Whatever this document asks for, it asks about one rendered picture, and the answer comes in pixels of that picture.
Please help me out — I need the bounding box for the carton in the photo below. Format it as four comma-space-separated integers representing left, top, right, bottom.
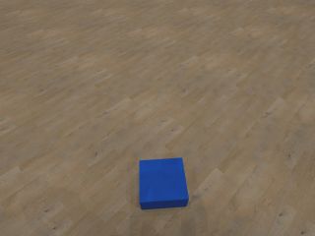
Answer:
139, 157, 189, 210

